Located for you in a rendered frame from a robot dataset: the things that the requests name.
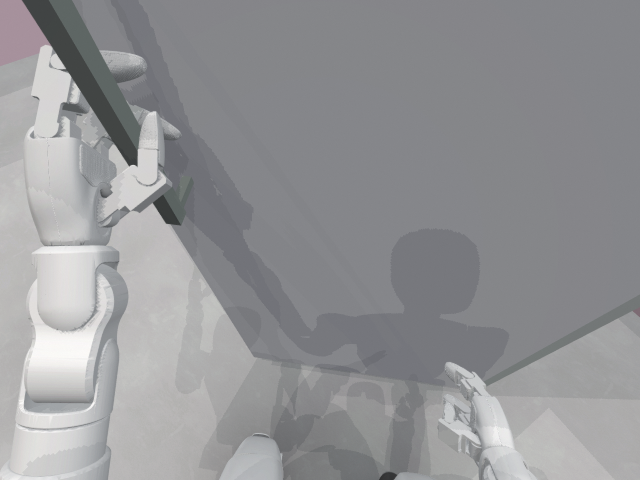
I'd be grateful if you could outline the robot left thigh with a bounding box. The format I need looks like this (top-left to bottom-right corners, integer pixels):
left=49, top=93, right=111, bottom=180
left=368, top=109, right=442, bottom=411
left=219, top=436, right=283, bottom=480

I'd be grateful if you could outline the robot right forearm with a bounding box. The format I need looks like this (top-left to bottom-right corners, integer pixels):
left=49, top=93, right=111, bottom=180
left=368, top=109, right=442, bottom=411
left=479, top=446, right=538, bottom=480

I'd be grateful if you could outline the handle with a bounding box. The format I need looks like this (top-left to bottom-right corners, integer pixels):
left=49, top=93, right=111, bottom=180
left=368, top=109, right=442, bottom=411
left=22, top=0, right=194, bottom=225

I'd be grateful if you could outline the robot right hand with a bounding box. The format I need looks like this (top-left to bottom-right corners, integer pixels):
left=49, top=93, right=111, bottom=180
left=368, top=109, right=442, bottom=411
left=438, top=362, right=515, bottom=468

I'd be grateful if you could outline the robot left forearm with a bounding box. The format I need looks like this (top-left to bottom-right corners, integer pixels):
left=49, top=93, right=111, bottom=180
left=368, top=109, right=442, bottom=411
left=0, top=245, right=128, bottom=480

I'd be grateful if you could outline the robot left hand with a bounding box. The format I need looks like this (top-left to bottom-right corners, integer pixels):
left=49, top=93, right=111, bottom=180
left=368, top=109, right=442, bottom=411
left=23, top=45, right=182, bottom=246

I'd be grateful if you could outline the fridge door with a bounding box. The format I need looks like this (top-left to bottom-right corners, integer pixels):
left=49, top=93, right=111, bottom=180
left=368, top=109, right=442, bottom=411
left=72, top=0, right=640, bottom=387

